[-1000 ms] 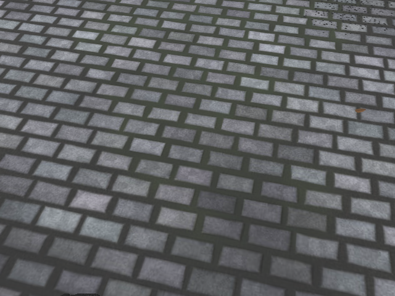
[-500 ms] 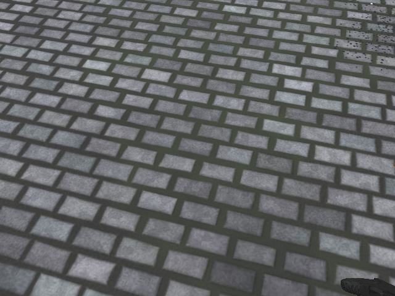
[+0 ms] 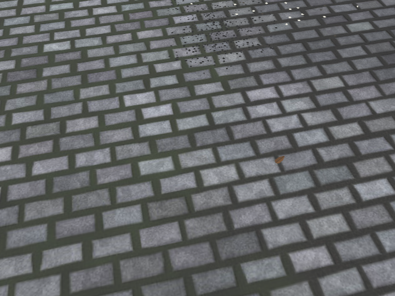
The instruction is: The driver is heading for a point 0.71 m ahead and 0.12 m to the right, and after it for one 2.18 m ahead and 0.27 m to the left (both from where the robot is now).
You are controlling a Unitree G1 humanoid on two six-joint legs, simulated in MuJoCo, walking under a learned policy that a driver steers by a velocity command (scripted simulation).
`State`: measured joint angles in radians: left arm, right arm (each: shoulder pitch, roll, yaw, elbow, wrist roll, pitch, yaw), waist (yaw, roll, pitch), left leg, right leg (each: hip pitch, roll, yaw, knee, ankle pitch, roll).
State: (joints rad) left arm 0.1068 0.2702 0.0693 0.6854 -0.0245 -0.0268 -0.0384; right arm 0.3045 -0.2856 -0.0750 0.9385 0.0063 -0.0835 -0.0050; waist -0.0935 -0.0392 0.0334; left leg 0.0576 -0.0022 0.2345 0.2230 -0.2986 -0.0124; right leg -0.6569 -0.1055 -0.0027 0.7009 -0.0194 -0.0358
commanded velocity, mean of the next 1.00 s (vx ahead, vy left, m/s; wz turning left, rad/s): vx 0.50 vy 0.00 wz -0.40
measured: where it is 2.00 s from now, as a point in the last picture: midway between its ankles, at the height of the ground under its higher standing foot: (228, 149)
